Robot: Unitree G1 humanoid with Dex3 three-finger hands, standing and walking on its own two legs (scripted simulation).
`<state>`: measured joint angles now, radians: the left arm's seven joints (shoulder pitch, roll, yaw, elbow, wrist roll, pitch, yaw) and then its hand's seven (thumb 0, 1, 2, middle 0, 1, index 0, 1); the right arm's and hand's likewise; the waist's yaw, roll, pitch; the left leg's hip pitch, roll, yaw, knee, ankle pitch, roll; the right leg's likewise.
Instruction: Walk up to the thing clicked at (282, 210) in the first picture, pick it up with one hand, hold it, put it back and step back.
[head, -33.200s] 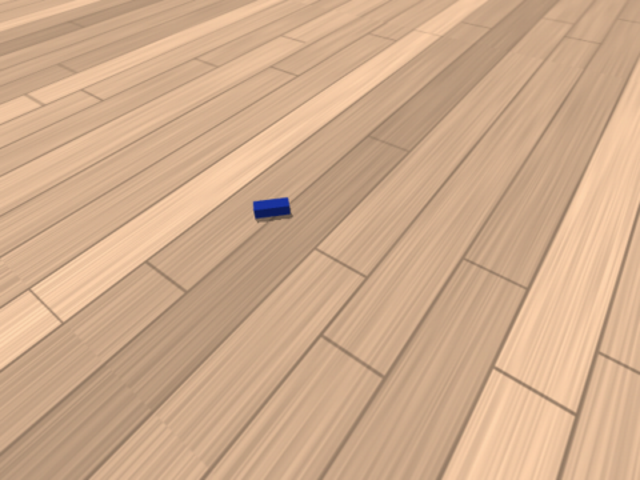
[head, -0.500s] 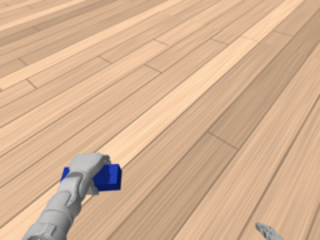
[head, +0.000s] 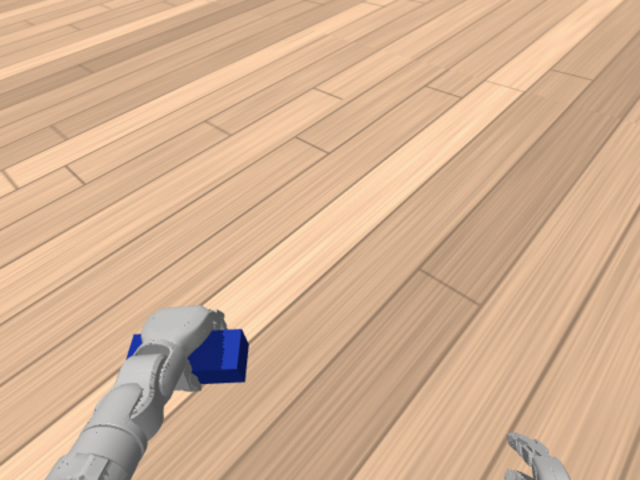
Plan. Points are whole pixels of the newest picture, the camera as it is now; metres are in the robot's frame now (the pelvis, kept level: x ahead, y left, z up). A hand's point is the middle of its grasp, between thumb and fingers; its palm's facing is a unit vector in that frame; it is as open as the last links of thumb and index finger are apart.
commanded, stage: hold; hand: left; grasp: from above
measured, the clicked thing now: (189, 358) +0.31 +0.23 -0.06
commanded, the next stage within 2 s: crouch in 0.86 s
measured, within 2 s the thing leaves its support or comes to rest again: neither
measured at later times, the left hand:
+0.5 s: hand (184, 360) +0.29 +0.22 -0.02, palm faces -0.44 -0.05 -0.90, open 9.1 cm
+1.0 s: hand (187, 362) +0.29 +0.22 -0.02, palm faces -0.44 -0.05 -0.89, open 9.1 cm
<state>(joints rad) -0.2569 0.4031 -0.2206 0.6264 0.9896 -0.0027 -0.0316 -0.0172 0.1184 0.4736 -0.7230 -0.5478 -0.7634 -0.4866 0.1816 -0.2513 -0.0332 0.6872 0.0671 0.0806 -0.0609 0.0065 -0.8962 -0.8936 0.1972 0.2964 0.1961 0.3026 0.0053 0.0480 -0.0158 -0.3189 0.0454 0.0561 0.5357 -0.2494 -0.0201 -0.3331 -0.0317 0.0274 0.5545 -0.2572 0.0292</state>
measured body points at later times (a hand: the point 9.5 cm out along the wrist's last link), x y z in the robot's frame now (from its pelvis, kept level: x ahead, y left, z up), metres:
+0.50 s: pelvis +0.00 +0.00 +0.00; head +0.00 -0.02 +0.45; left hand +0.31 +0.22 +0.03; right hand +0.15 -0.24 -0.11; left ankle +0.02 +0.13 -0.73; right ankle +0.02 -0.14 -0.73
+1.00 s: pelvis +0.00 +0.00 +0.00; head +0.00 -0.03 +0.45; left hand +0.31 +0.22 +0.03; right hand +0.15 -0.25 -0.11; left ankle +0.02 +0.13 -0.73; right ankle +0.02 -0.14 -0.73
